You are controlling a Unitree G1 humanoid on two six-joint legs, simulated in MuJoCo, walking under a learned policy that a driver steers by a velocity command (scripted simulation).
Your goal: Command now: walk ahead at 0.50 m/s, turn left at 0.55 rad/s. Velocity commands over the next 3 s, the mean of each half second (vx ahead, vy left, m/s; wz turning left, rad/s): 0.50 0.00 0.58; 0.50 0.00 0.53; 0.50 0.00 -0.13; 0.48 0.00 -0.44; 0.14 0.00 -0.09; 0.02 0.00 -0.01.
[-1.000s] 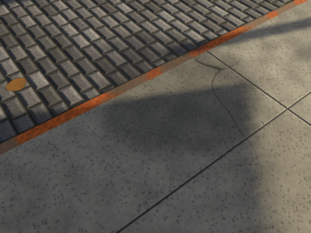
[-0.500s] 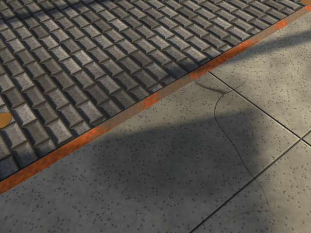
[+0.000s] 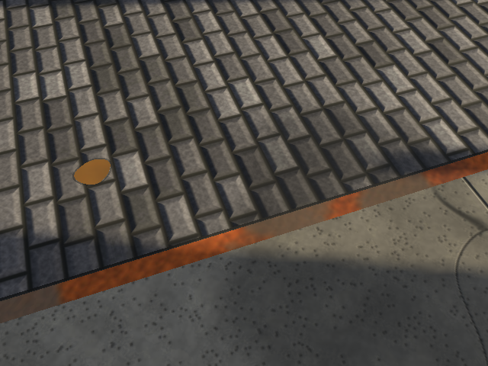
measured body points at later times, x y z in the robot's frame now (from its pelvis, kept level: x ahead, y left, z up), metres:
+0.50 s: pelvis +0.29 -0.03 +0.01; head +0.31 -0.02 +0.46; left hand +0.40 +0.27 -0.07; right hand +0.43 -0.28 -0.11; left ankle +0.12 +0.06 -0.64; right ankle +0.39 -0.11 -0.72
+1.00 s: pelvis +0.50 +0.12 +0.00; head +0.54 +0.15 +0.45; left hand +0.37 +0.38 -0.13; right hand +0.82 +0.03 -0.07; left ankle +0.53 +0.24 -0.72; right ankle +0.42 -0.11 -0.65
